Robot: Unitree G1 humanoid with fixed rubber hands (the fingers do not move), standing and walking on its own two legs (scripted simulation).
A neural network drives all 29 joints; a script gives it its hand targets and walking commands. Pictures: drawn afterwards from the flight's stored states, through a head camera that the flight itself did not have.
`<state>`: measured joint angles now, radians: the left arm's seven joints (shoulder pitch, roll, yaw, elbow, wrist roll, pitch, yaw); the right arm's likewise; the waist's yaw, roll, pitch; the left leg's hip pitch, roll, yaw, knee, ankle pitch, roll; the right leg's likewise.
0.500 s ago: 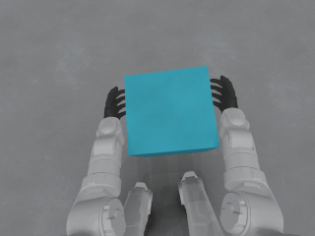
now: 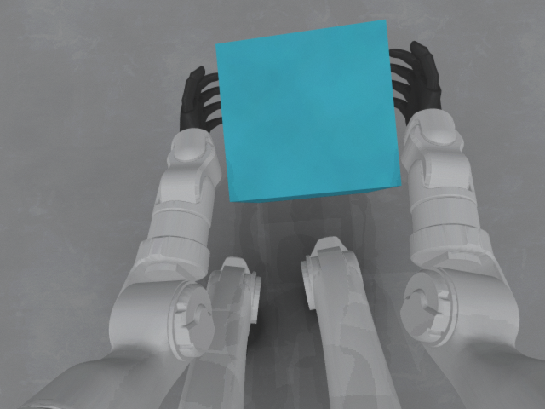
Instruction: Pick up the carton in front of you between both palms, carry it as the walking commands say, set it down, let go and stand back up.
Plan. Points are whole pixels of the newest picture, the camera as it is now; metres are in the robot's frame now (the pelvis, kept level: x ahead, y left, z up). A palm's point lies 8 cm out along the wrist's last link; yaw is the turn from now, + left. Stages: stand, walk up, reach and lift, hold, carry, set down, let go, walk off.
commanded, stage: set down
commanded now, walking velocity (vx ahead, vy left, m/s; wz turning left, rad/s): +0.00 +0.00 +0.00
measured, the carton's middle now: (306, 134) +0.47 -0.10 -0.20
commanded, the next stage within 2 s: none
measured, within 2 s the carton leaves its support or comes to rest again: rests again in 0.94 s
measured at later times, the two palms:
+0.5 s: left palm (226, 133) +0.51 +0.04 -0.25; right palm (396, 126) +0.47 -0.26 -0.25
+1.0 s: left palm (226, 136) +0.51 +0.04 -0.28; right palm (391, 135) +0.47 -0.26 -0.28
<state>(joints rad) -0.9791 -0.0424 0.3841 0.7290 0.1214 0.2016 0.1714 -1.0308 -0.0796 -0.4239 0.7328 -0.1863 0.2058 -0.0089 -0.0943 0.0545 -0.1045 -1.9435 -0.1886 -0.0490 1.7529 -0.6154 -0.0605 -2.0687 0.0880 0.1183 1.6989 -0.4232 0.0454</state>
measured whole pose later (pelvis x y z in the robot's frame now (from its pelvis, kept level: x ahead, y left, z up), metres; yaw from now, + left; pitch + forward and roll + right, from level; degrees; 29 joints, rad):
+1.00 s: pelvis -0.02 +0.01 -0.11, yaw +2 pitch +39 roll +1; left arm -1.38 0.10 0.21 1.02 0.02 0.18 0.23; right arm -1.29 -0.28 -0.42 0.97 -0.10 0.18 0.03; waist -0.14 0.08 0.25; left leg -2.20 -0.25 -0.04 2.17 -0.66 -0.07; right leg -2.29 0.02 0.06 2.09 -0.48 0.05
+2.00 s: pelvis -0.03 -0.01 -0.12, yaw +1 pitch +33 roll +3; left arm -1.38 0.27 0.04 0.89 -0.16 0.14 0.19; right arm -1.39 -0.50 -0.25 1.10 0.18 0.03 0.03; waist -0.12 0.03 0.41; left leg -2.14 -0.13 0.00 2.20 -0.65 -0.06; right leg -2.26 -0.01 0.02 2.12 -0.45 -0.02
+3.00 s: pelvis +0.02 -0.01 +0.14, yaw -2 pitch +42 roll +3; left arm -0.96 0.12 0.23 0.75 0.06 0.17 0.13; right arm -0.96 -0.34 -0.37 0.86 -0.02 0.11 0.11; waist -0.08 0.03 -0.07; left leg -1.50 -0.08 -0.05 1.20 -0.44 -0.03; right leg -1.59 0.04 0.05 1.15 -0.29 -0.01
